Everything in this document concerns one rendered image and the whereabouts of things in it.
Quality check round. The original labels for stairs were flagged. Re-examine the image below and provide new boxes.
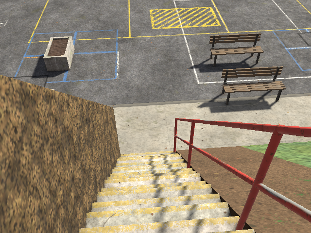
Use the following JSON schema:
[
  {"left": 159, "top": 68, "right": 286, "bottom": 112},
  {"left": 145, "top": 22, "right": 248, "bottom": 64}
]
[{"left": 79, "top": 150, "right": 255, "bottom": 233}]

